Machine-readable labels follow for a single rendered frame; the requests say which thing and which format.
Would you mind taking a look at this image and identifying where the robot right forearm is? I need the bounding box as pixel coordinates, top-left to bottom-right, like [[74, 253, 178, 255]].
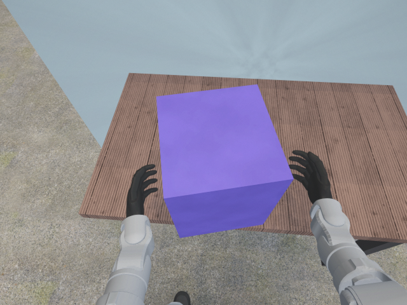
[[310, 198, 407, 295]]

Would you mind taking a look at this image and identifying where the robot right upper arm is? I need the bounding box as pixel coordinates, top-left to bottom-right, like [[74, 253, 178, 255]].
[[340, 281, 407, 305]]

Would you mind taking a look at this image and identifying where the left robot hand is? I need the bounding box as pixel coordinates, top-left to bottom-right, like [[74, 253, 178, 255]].
[[126, 164, 158, 218]]

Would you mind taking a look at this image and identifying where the robot left forearm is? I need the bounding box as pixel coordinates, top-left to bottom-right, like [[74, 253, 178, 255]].
[[95, 215, 155, 305]]

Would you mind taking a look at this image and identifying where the robot left foot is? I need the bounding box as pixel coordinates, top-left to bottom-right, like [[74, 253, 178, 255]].
[[174, 291, 190, 305]]

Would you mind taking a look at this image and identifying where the carton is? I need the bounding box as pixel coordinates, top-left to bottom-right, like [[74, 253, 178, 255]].
[[156, 85, 294, 238]]

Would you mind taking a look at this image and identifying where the table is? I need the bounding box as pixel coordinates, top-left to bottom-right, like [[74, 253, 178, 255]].
[[78, 73, 407, 266]]

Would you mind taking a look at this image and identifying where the right robot hand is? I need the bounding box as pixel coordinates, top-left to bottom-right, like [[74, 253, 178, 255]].
[[289, 150, 333, 204]]

